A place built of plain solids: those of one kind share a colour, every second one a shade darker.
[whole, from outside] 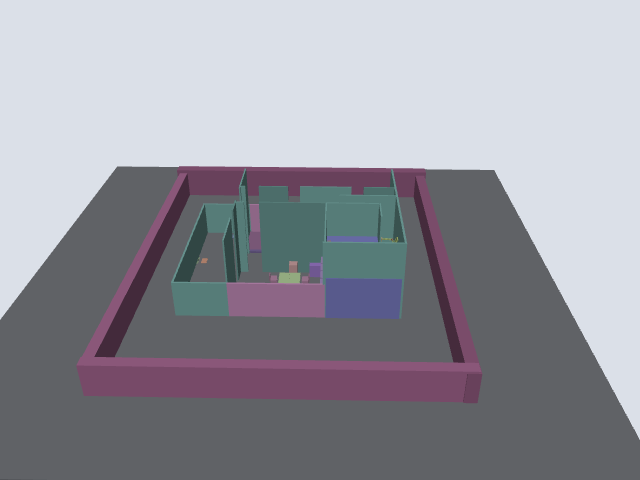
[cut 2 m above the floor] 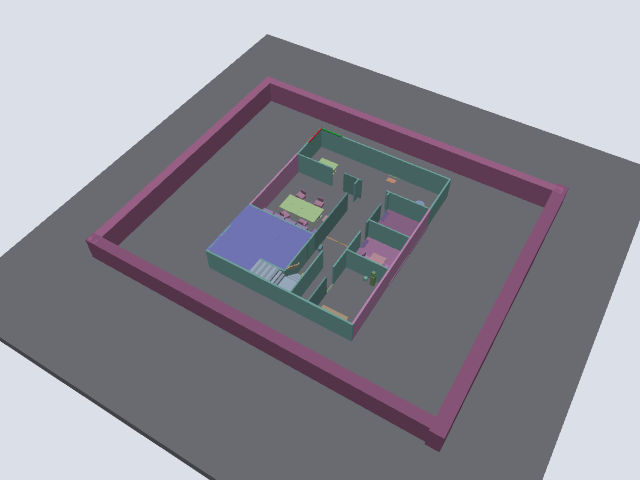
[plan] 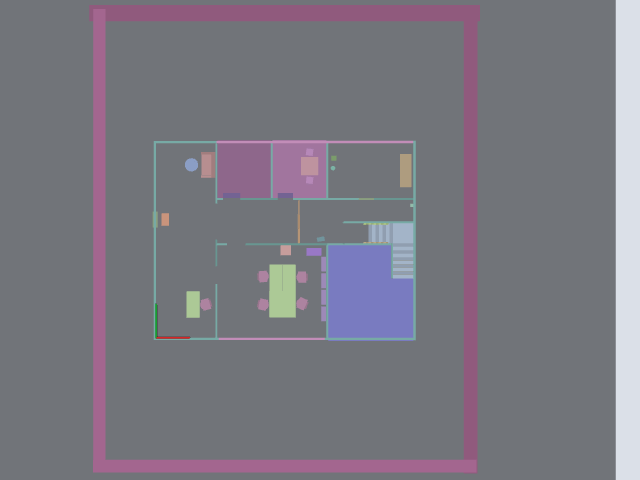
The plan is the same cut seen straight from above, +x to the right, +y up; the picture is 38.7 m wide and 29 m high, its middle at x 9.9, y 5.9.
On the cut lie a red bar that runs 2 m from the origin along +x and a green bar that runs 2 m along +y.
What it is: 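An office floor, with a steep back stair to a room one storey up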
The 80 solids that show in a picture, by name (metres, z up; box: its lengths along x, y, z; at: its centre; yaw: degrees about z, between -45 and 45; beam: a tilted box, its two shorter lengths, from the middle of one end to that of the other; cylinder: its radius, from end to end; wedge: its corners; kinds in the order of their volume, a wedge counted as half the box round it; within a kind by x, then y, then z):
{
 "ring_hedge_1": {"box": [0.74, 27.98, 2.35], "at": [-3.43, 5.87, 1.13]},
 "ring_hedge_2": {"box": [23.18, 0.76, 2.41], "at": [7.76, -7.76, 1.15]},
 "ring_hedge_3": {"box": [23.6, 0.98, 2.65], "at": [7.76, 19.61, 1.27]},
 "ring_hedge_4": {"box": [0.83, 28.16, 2.32], "at": [19.0, 5.87, 1.11]},
 "split_lounge_level_1": {"box": [3.8, 2.01, 3.36], "at": [12.3, 4.58, 1.63]},
 "split_lounge_level_2": {"box": [5.13, 3.78, 3.36], "at": [12.96, 1.69, 1.63]},
 "wall_1": {"box": [0.15, 12.04, 2.8], "at": [-0.07, 5.87, 1.35]},
 "wall_2": {"box": [3.94, 0.15, 2.8], "at": [1.82, -0.07, 1.35]},
 "wall_3": {"box": [3.94, 0.15, 2.8], "at": [1.82, 11.81, 1.35]},
 "wall_4": {"box": [0.12, 3.25, 6.11], "at": [3.64, 1.62, 3.01]},
 "wall_5": {"box": [0.12, 1.62, 6.11], "at": [3.64, 5.13, 3.01]},
 "wall_6": {"box": [0.12, 3.64, 6.11], "at": [3.64, 9.92, 3.01]},
 "wall_7": {"box": [0.41, 0.12, 6.11], "at": [3.84, 8.38, 3.01]},
 "wall_8": {"box": [0.65, 0.12, 6.11], "at": [3.96, 5.64, 3.01]},
 "wall_9": {"box": [2.27, 0.12, 6.11], "at": [6.22, 8.38, 3.01]},
 "wall_10": {"box": [0.12, 3.36, 2.8], "at": [6.99, 10.06, 1.35]},
 "wall_11": {"box": [4.95, 0.12, 6.11], "at": [7.87, 5.64, 3.01]},
 "wall_12": {"box": [2.08, 0.12, 6.11], "at": [9.3, 8.38, 3.01]},
 "wall_13": {"box": [0.12, 5.64, 6.11], "at": [10.34, 2.82, 3.01]},
 "wall_14": {"box": [0.12, 3.36, 2.8], "at": [10.34, 10.06, 1.35]},
 "wall_15": {"box": [1.9, 0.12, 6.11], "at": [11.29, 8.38, 3.01]},
 "wall_16": {"box": [3.86, 0.12, 6.11], "at": [12.27, 5.64, 3.01]},
 "wall_17": {"box": [5.49, 0.15, 6.11], "at": [12.94, -0.07, 3.01]},
 "wall_18": {"box": [4.2, 0.12, 6.11], "at": [13.43, 6.97, 3.01]},
 "wall_19": {"box": [0.12, 2.12, 6.11], "at": [14.26, 4.64, 3.01]},
 "wall_20": {"box": [2.36, 0.12, 6.11], "at": [14.35, 8.38, 3.01]},
 "wall_21": {"box": [0.15, 12.04, 6.11], "at": [15.61, 5.87, 3.01]},
 "glazing_1": {"box": [3.35, 0.15, 2.8], "at": [5.32, 11.81, 1.35]},
 "glazing_2": {"box": [6.7, 0.15, 2.8], "at": [6.99, -0.07, 1.35]},
 "glazing_3": {"box": [3.35, 0.15, 2.8], "at": [8.66, 11.81, 1.35]},
 "glazing_4": {"box": [5.19, 0.15, 2.8], "at": [12.94, 11.81, 1.35]},
 "split_steps_1": {"box": [0.21, 1.22, 0.23], "at": [12.94, 6.31, 0.07]},
 "split_steps_2": {"box": [0.21, 1.22, 0.42], "at": [13.15, 6.31, 0.16]},
 "split_steps_3": {"box": [0.21, 1.22, 0.6], "at": [13.36, 6.31, 0.25]},
 "split_steps_4": {"box": [0.21, 1.22, 0.79], "at": [13.57, 6.31, 0.34]},
 "split_steps_5": {"box": [0.21, 1.22, 0.97], "at": [13.79, 6.31, 0.43]},
 "split_steps_6": {"box": [0.21, 1.22, 1.15], "at": [14.0, 6.31, 0.53]},
 "split_steps_7": {"box": [0.21, 1.22, 1.34], "at": [14.21, 6.31, 0.62]},
 "split_steps_8": {"box": [1.22, 0.21, 1.89], "at": [14.92, 3.69, 2.37]},
 "split_steps_9": {"box": [1.22, 0.21, 1.71], "at": [14.92, 3.9, 2.27]},
 "split_steps_10": {"box": [1.22, 0.21, 1.52], "at": [14.92, 4.11, 2.18]},
 "split_steps_11": {"box": [1.22, 0.21, 1.34], "at": [14.92, 4.32, 2.09]},
 "split_steps_12": {"box": [1.22, 0.21, 1.15], "at": [14.92, 4.53, 2.0]},
 "split_steps_13": {"box": [1.22, 0.21, 0.97], "at": [14.92, 4.75, 1.91]},
 "split_steps_14": {"box": [1.22, 0.21, 0.79], "at": [14.92, 4.96, 1.81]},
 "split_steps_15": {"box": [1.22, 0.21, 0.6], "at": [14.92, 5.17, 1.72]},
 "split_steps_16": {"box": [1.22, 0.21, 0.42], "at": [14.92, 5.38, 1.63]},
 "split_steps_17": {"box": [1.22, 0.21, 0.23], "at": [14.92, 5.59, 1.54]},
 "split_steps_18": {"box": [1.22, 1.22, 1.52], "at": [14.92, 6.31, 0.71]},
 "meet_level_1": {"box": [3.23, 3.2, 0.2], "at": [5.32, 10.34, 0.05]},
 "meet_level_2": {"box": [1.85, 0.3, 0.2], "at": [6.01, 8.59, 0.05]},
 "meet_level_3": {"box": [3.23, 3.2, 0.2], "at": [8.66, 10.34, 0.05]},
 "meet_level_4": {"box": [2.02, 0.3, 0.2], "at": [9.27, 8.59, 0.05]},
 "shelf_1": {"box": [0.3, 0.9, 1.95], "at": [10.12, 1.44, 0.93]},
 "shelf_2": {"box": [0.3, 0.9, 1.95], "at": [10.12, 2.44, 0.93]},
 "shelf_3": {"box": [0.3, 0.9, 1.95], "at": [10.12, 3.44, 0.93]},
 "shelf_4": {"box": [0.3, 0.9, 1.95], "at": [10.12, 4.44, 0.93]},
 "sofa_1": {"box": [0.65, 1.24, 0.37], "at": [3.06, 10.44, 0.24]},
 "sofa_2": {"box": [0.24, 1.56, 0.83], "at": [3.45, 10.44, 0.36]},
 "desk_1": {"box": [0.8, 1.6, 0.07], "at": [2.24, 2.0, 0.69]},
 "desk_2": {"box": [0.8, 1.6, 0.07], "at": [7.24, 2.02, 0.69]},
 "desk_3": {"box": [0.8, 1.6, 0.07], "at": [7.24, 3.62, 0.69]},
 "desk_4": {"box": [0.8, 1.6, 0.07], "at": [8.04, 2.02, 0.69]},
 "desk_5": {"box": [0.8, 1.6, 0.07], "at": [8.04, 3.62, 0.69]},
 "filing_cabinet_1": {"box": [0.9, 0.47, 1.07], "at": [9.54, 5.19, 0.48]},
 "task_chair_1": {"box": [0.48, 0.68, 0.26], "at": [3.01, 2.01, 0.58], "yaw": 16.3},
 "task_chair_2": {"box": [0.48, 0.68, 0.26], "at": [6.46, 2.0, 0.58], "yaw": -12.1},
 "task_chair_3": {"box": [0.48, 0.68, 0.26], "at": [6.46, 3.69, 0.58], "yaw": 3.6},
 "task_chair_4": {"box": [0.48, 0.68, 0.26], "at": [8.82, 2.05, 0.58], "yaw": -22.3},
 "task_chair_5": {"box": [0.48, 0.68, 0.26], "at": [8.82, 3.65, 0.58], "yaw": 0.9},
 "printer_1": {"box": [0.64, 0.6, 1.09], "at": [7.84, 5.28, 0.49]},
 "meet_steps_1": {"box": [1.03, 0.3, 0.2], "at": [4.56, 8.59, 0.05]},
 "meet_steps_2": {"box": [0.91, 0.3, 0.2], "at": [7.81, 8.59, 0.05]},
 "water_cooler_1": {"box": [0.33, 0.31, 1.03], "at": [10.74, 10.84, 0.47]},
 "meeting_table_1": {"box": [1.03, 1.1, 0.07], "at": [9.27, 10.36, 0.85]},
 "bar_table_1": {"box": [0.7, 2.0, 0.06], "at": [15.08, 10.09, 1.05]},
 "coffee_table_1": {"cylinder": 0.4, "from": [2.14, 10.44, 0.33], "to": [2.14, 10.44, 0.4]},
 "doormat_hold_1": {"box": [0.45, 0.75, 0.06], "at": [0.55, 7.14, -0.02]},
 "side_chair_1": {"box": [0.42, 0.42, 0.04], "at": [9.27, 9.51, 0.58], "yaw": -6.7},
 "side_chair_2": {"box": [0.42, 0.42, 0.04], "at": [9.27, 11.21, 0.58], "yaw": -7.7}
}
